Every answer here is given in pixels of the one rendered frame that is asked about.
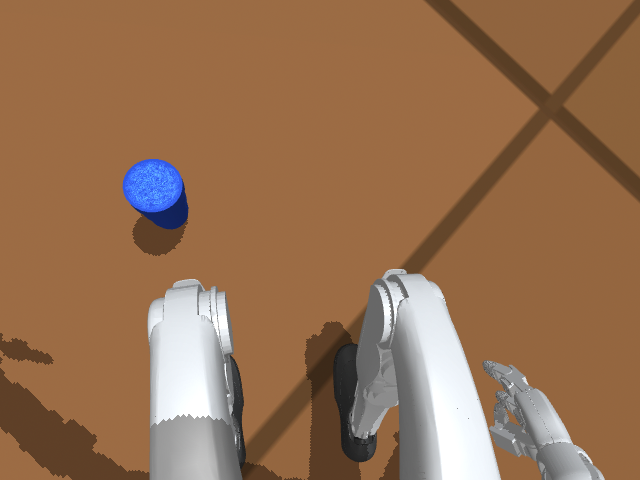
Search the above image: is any right robot hand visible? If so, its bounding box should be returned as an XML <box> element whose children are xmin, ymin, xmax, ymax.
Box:
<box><xmin>482</xmin><ymin>360</ymin><xmax>573</xmax><ymax>461</ymax></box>

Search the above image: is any cup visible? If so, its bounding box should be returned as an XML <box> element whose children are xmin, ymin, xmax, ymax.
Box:
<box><xmin>123</xmin><ymin>159</ymin><xmax>188</xmax><ymax>229</ymax></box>

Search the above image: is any right robot foot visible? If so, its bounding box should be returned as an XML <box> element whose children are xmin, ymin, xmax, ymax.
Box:
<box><xmin>333</xmin><ymin>344</ymin><xmax>377</xmax><ymax>462</ymax></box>

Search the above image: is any left robot foot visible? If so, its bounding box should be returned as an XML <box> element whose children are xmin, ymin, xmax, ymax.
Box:
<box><xmin>230</xmin><ymin>355</ymin><xmax>246</xmax><ymax>470</ymax></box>

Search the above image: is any right robot arm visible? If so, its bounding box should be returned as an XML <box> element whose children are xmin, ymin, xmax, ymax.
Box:
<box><xmin>536</xmin><ymin>442</ymin><xmax>605</xmax><ymax>480</ymax></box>

